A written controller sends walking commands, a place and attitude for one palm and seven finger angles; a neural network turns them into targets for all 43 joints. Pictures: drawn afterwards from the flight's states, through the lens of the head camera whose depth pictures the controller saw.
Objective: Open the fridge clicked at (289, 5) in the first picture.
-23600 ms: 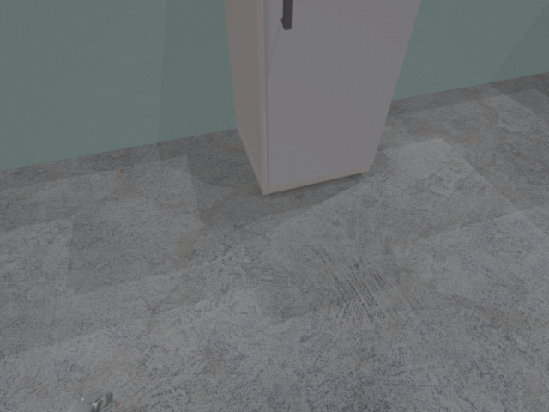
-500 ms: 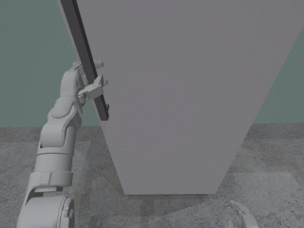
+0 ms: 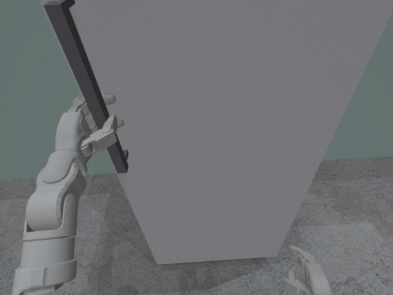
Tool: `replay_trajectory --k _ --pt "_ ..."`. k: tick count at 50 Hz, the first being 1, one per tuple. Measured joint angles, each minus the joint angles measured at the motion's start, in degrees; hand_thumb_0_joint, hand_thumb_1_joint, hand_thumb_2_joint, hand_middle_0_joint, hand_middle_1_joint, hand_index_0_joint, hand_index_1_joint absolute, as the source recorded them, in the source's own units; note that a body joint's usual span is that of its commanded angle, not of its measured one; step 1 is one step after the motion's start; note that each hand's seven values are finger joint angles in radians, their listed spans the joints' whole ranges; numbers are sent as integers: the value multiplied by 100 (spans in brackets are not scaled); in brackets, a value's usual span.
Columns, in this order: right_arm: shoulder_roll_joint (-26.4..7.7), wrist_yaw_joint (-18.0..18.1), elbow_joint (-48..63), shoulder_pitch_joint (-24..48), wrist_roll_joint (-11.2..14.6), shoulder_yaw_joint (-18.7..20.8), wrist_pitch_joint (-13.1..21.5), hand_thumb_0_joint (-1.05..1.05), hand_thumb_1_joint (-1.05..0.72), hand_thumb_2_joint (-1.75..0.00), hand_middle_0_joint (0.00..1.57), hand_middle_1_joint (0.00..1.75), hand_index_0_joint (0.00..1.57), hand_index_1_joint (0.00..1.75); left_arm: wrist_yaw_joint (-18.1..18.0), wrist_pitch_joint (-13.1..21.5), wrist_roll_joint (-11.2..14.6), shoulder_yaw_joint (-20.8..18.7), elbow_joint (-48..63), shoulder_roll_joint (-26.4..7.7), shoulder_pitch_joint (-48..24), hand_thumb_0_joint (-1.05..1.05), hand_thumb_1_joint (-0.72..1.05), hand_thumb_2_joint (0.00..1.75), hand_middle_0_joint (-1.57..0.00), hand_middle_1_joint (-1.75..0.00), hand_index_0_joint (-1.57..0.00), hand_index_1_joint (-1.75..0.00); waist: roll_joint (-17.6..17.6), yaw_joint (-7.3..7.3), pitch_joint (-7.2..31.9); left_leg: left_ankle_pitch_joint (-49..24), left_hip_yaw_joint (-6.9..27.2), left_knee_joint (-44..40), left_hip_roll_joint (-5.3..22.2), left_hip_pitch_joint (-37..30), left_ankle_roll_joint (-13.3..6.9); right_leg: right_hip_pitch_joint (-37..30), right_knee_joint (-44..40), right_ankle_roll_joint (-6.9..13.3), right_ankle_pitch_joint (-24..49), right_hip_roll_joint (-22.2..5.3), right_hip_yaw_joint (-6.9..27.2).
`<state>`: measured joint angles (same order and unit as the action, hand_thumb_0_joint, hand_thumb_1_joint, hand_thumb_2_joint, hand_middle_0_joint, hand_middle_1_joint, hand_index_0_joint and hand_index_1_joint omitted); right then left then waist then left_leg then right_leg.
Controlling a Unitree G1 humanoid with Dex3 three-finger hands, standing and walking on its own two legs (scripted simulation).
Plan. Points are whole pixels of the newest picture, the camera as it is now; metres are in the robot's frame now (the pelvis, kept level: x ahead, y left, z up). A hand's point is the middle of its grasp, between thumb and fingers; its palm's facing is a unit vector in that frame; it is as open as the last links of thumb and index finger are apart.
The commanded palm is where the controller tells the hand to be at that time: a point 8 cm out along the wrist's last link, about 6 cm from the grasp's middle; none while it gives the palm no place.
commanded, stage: pull the door a little, standing still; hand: left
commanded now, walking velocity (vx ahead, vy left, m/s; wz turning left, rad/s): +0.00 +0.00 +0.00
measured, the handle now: (101, 102) +0.41 +0.20 +0.23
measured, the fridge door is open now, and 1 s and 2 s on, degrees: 0 19 47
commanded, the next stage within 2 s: walk backward, drawing the door open in 0.12 s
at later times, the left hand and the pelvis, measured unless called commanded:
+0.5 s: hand (106, 159) +0.29 +0.16 +0.20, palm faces +0.23 -0.92 -0.33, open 6.8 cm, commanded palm +0.24 +0.21 +0.20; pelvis +0.06 -0.02 +0.01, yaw -3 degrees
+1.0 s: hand (118, 205) +0.21 +0.12 +0.19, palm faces +0.40 -0.88 -0.27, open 7.1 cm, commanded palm +0.15 +0.16 +0.20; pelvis -0.01 -0.10 -0.01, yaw +18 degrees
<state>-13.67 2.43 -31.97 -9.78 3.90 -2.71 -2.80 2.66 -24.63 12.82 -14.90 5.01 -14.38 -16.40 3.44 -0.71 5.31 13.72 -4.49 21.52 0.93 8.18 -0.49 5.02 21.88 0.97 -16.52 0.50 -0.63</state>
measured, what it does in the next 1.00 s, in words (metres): steps on the spot, turning left: right foot, then left foot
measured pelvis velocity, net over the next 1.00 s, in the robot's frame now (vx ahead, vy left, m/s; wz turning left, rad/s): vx -0.01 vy -0.10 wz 0.31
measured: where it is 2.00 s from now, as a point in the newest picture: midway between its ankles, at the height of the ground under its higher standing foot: outside the picture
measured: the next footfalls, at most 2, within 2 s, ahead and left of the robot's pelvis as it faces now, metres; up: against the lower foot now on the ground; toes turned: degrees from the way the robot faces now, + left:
right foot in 0.56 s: +0.17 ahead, -0.08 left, +0.00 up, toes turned -2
left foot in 0.92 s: +0.01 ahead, +0.04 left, +0.00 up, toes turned +19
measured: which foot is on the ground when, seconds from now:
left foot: down 0.00-0.60, up 0.62-0.90, down 0.92-1.00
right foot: down 0.00-0.38, up 0.40-0.54, down 0.56-0.90, up 0.92-1.00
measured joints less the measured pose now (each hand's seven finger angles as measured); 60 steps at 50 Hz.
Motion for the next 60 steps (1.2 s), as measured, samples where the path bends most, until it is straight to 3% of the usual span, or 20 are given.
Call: replay_trajectory --k 6,12,13,17,20,24,26,28,31,33,37,42,44,45,46,47,50,52,56,60 --pt "-29 -91 90 -26 3 -10 13 1 -91 -90 20 29 21 30 16 -129 209 -231 1315 -15 1127 -1 77 78 -28 -135 -18 -131 34 63 125 88 75 70 19 -10 18 112 98 12 1 8 -43" --pt "-54 -194 149 -96 -10 32 139 1 -91 -90 20 29 20 30 12 -136 467 -355 3196 230 3002 -2 75 77 -30 -131 -18 -132 68 266 289 55 169 316 22 -15 23 207 291 -67 139 -35 -226" --pt "-61 -163 183 -125 -47 38 164 1 -91 -90 20 29 20 30 -7 37 340 -244 3381 183 3246 -2 73 76 -30 -130 -18 -132 60 309 265 36 200 430 21 7 5 173 299 -95 172 -36 -232" --pt "-82 -31 232 -134 -246 73 136 1 -91 -90 20 29 20 30 -292 1406 -228 292 3353 -170 3793 -4 62 76 -35 -131 -25 -135 -36 327 53 -199 377 917 -21 214 -44 173 507 -161 344 -78 -364" --pt "-50 -53 318 -55 -360 129 78 1 -91 -90 20 29 20 30 -532 1975 -447 376 3359 -169 4096 -6 58 77 -39 -134 -29 -137 -70 303 -237 -463 470 588 -59 -55 -59 597 1447 -250 433 -75 -238" --pt "44 -163 480 -18 -464 274 195 1 -91 -90 20 29 21 30 -816 2276 -605 237 3310 -130 4232 -9 56 79 -42 -137 -29 -139 54 191 -670 -564 751 255 -57 -387 -53 1198 1685 -209 -140 187 -125" --pt "102 -150 525 -40 -436 281 256 1 -91 -90 20 29 21 30 -913 2323 -598 68 3293 -178 4228 -11 55 79 -43 -138 -27 -139 30 142 -858 -438 806 334 -117 -481 -6 1328 1072 -209 378 191 -133" --pt "160 -78 539 -121 -397 244 310 1 -90 -90 20 29 21 30 -987 2344 -534 -137 3280 -317 4191 -13 55 79 -44 -139 -24 -139 -61 69 -958 -82 802 608 -208 -507 58 1320 443 -195 1393 98 -143" --pt "80 92 351 -148 -382 290 383 1 -90 -90 20 29 21 30 -991 2590 -579 -193 3048 -247 3957 -15 55 79 -45 -139 -22 -140 252 19 -910 825 864 1699 -36 65 17 1440 672 432 783 208 -534" --pt "69 129 203 -48 -358 388 377 1 -91 -90 20 29 21 30 -998 2736 -675 -157 2947 -139 3712 -15 57 79 -45 -139 -21 -140 292 82 -987 1390 917 2863 -171 676 0 1612 793 610 664 198 -669" --pt "143 191 101 47 -353 418 307 1 -91 -90 20 29 20 30 -1027 2839 -893 -91 2905 -105 3394 -16 57 80 -45 -140 -20 -138 65 48 -1112 1541 595 4115 -297 1445 87 1723 711 699 830 39 -886" --pt "258 277 57 -51 -398 326 313 1 -91 -90 20 29 20 30 -1032 2772 -1040 190 2973 -176 3251 -15 56 80 -46 -140 -22 -138 -249 -71 -1014 1621 30 3434 -128 1342 55 1628 326 732 1085 -108 -1217" --pt "306 276 16 -108 -419 284 400 1 -91 -90 20 29 20 30 -992 2763 -1077 331 3046 -193 3223 -14 55 80 -46 -140 -23 -138 -366 -125 -932 1556 -231 2545 -44 1036 23 1584 106 638 1217 -114 -1370" --pt "314 265 25 -146 -421 263 460 1 -91 -90 20 29 20 30 -967 2775 -1080 396 3101 -193 3219 -13 55 80 -46 -140 -24 -138 -388 -146 -891 1337 -346 1858 -3 795 -2 1614 84 445 1236 -94 -1441" --pt "268 254 130 -203 -424 249 516 1 -91 -90 20 29 20 30 -953 2781 -1049 451 3192 -182 3212 -13 55 80 -46 -140 -24 -138 -284 -166 -858 1056 -284 992 85 509 -96 1797 372 47 1010 -8 -1488" --pt "275 241 210 -231 -474 293 566 1 -91 -90 20 29 20 30 -957 2795 -1029 512 3232 -213 3119 -14 54 79 -46 -140 -25 -138 -239 -253 -897 454 -135 753 135 556 -103 2107 1223 -195 427 2 -1299" --pt "449 136 44 -272 -490 417 620 1 -91 -90 20 29 20 30 -868 2851 -1194 751 3077 -270 2837 -14 55 76 -46 -140 -24 -135 -273 -326 -1109 106 347 942 158 716 55 2641 3939 -410 -401 107 -383" --pt "492 52 -127 -290 -460 413 692 1 -91 -90 20 29 20 30 -766 2850 -1275 887 3043 -246 2740 -13 55 75 -45 -140 -25 -135 -182 -260 -1134 -70 659 727 279 779 162 2691 4624 -491 -462 118 -160" --pt "529 -47 -345 -182 -434 393 880 1 -90 -90 21 30 21 30 -662 2850 -1249 946 3059 -217 2526 -11 55 77 -46 -140 -27 -135 -49 -5 -1258 -458 1065 354 539 926 405 2137 3629 -568 -770 73 133" --pt "574 -78 -333 9 -425 406 1026 1 -90 -90 21 30 21 30 -715 2845 -1051 666 2910 -301 2214 -12 54 80 -46 -140 -27 -135 -5 64 -1352 -637 1454 391 573 1234 655 1227 1762 -563 -807 109 204"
